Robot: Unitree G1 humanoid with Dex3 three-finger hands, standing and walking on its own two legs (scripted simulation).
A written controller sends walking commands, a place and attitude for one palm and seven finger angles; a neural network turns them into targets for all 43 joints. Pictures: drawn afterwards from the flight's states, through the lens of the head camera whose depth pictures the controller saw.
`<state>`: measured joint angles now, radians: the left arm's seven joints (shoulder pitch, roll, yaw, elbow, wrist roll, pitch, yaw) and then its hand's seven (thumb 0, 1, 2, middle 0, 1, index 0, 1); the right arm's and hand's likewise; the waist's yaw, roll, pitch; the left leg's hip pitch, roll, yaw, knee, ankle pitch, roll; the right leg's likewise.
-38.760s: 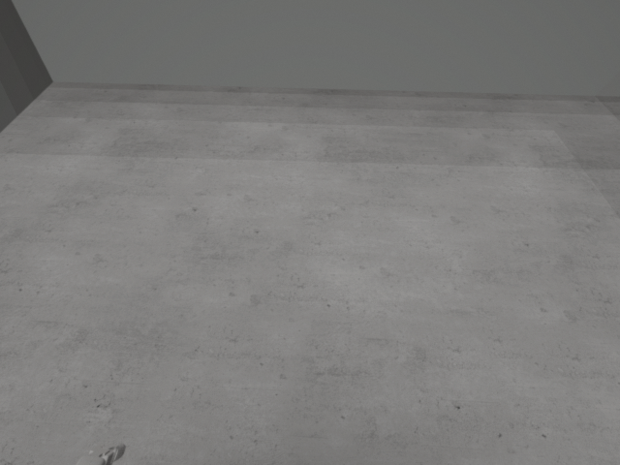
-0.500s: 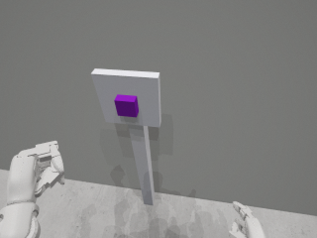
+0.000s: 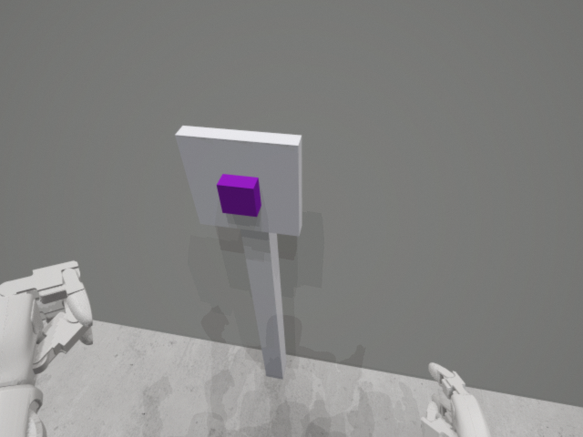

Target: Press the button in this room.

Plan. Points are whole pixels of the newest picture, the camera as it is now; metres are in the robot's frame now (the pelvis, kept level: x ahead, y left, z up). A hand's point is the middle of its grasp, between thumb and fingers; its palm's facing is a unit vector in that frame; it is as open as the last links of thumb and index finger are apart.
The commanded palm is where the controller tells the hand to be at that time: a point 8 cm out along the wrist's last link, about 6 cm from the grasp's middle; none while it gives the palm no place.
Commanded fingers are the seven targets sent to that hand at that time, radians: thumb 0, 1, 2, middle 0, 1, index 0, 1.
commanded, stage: step back with the hand held close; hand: left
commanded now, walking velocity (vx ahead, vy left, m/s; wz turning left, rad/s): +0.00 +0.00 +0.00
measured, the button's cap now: (240, 194) +0.46 +0.16 +0.10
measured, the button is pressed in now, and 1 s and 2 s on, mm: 0 0 0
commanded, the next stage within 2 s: stop stepping back and stand still in 1.32 s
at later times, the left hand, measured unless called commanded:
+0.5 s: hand (67, 341) +0.15 +0.25 +0.15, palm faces +0.32 -0.81 -0.48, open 3.1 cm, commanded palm +0.09 +0.29 +0.17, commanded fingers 0.00 0.90 0.90 -1.30 -1.50 -1.30 -1.50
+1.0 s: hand out of the picture +0.09 +0.28 +0.16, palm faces +0.40 -0.82 -0.42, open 3.1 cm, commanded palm +0.02 +0.32 +0.17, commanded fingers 0.00 0.90 0.90 -1.30 -1.50 -1.30 -1.50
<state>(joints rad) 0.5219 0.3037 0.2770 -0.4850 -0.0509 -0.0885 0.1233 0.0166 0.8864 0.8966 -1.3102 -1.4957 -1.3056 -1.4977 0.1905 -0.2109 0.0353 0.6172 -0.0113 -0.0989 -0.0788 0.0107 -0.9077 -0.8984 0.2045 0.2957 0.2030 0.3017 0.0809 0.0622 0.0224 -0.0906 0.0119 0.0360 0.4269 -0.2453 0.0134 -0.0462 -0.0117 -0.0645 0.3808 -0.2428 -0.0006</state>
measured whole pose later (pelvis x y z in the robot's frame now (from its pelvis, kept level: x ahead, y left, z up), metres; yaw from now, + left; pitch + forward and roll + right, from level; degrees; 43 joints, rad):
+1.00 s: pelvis -0.11 +0.03 -0.02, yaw +1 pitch +0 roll -4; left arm 0.56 0.40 0.39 -0.62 -0.01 -0.25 0.17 0.01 0.88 0.90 -1.31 -1.50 -1.31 -1.50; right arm 0.22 -0.19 0.00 0.58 -0.02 -0.07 -0.09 0.01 -0.91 -0.90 0.21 0.30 0.20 0.30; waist -0.02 0.01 0.03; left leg -0.47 0.00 -0.01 0.61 -0.15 0.07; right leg -0.43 0.05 0.00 0.79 -0.37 0.01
